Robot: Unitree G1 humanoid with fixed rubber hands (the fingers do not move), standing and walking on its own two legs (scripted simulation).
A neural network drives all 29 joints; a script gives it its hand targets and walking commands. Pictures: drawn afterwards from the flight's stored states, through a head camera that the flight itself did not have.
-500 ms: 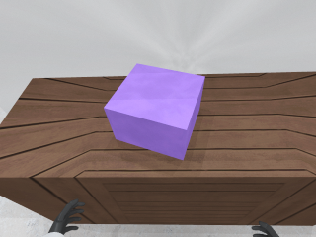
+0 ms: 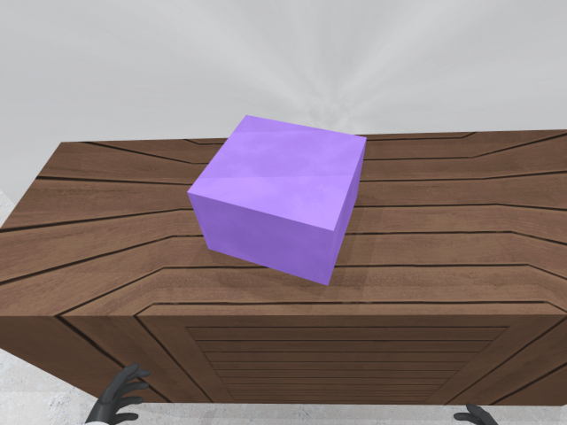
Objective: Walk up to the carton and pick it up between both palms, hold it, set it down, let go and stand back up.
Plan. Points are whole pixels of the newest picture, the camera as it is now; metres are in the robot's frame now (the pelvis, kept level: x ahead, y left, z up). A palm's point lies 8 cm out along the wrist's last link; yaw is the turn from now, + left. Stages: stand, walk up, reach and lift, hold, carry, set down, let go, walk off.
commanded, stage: stand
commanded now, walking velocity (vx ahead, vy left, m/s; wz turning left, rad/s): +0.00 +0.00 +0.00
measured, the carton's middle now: (284, 195) +0.50 +0.03 -0.01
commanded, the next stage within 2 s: none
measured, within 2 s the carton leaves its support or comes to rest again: neither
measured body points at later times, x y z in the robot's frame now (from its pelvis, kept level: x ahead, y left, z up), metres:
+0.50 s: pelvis -0.01 +0.00 +0.00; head -0.01 -0.01 +0.45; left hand +0.14 +0.28 -0.08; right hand +0.09 -0.27 -0.12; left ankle +0.00 +0.12 -0.74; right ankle +0.02 -0.11 -0.74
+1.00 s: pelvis -0.01 +0.00 +0.00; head -0.01 -0.02 +0.45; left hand +0.14 +0.28 -0.08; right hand +0.08 -0.28 -0.13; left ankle +0.00 +0.12 -0.74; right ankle +0.02 -0.11 -0.74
